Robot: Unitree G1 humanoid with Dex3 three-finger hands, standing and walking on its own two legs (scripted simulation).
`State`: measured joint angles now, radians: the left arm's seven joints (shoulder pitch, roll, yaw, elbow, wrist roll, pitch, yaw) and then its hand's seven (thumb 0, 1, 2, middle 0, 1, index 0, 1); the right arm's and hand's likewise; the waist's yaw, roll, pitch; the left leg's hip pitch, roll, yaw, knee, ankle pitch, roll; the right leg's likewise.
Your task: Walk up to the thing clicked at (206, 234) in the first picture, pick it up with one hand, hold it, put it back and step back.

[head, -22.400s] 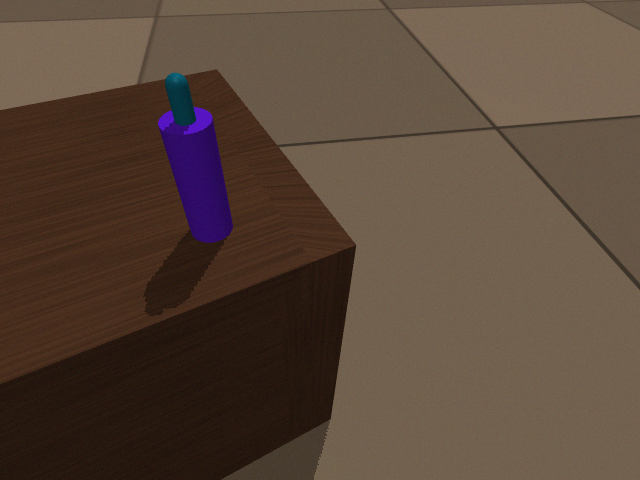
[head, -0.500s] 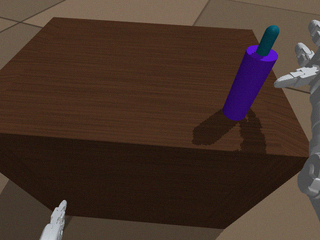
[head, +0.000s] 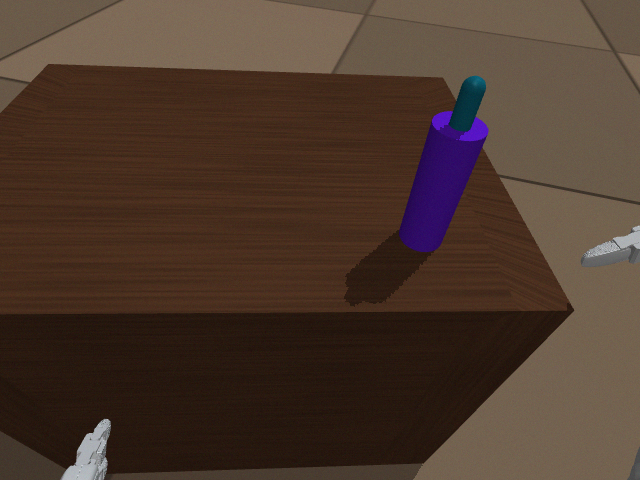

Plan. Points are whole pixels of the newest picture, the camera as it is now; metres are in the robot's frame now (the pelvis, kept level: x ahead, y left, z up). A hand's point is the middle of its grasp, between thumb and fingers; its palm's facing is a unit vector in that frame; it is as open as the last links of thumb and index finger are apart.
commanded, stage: sink last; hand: right
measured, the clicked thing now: (443, 170) +0.48 -0.17 +0.16
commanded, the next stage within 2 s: home in 0.78 s
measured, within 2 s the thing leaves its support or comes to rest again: neither
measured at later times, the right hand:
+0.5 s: hand out of the picture +0.16 -0.24 +0.22, palm faces +0.46 +0.77 -0.44, open 17.7 cm
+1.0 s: hand out of the picture +0.15 -0.25 +0.21, palm faces +0.48 +0.77 -0.42, open 17.7 cm
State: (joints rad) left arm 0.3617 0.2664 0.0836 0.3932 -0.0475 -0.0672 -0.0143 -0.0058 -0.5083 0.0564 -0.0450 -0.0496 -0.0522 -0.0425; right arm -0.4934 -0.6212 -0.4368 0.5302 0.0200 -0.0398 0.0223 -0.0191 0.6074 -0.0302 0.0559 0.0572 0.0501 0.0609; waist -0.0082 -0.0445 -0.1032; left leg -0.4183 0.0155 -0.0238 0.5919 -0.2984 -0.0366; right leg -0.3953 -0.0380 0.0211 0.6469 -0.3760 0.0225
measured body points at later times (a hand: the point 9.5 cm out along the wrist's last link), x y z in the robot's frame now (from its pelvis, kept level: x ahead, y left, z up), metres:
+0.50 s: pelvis -0.02 +0.01 +0.00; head -0.03 +0.04 +0.45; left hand +0.16 +0.27 -0.06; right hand +0.13 -0.28 +0.24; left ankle +0.00 +0.15 -0.73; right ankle -0.03 -0.13 -0.73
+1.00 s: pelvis -0.04 +0.02 +0.01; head -0.05 +0.04 +0.46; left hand +0.13 +0.27 -0.06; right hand +0.12 -0.29 +0.23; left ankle +0.00 +0.15 -0.73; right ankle -0.03 -0.13 -0.73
